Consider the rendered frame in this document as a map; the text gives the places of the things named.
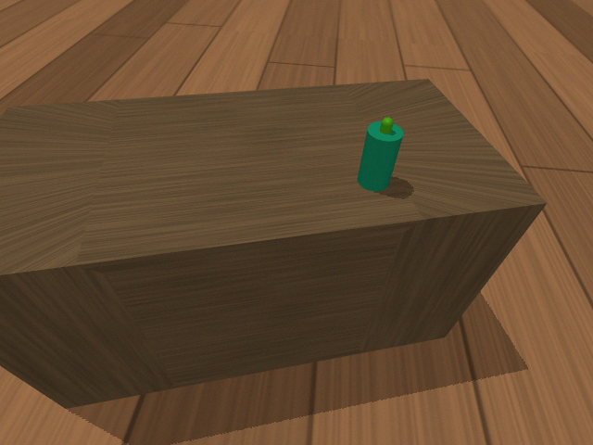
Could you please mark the bottle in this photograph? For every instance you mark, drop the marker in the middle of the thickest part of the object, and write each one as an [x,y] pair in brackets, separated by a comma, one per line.
[382,143]

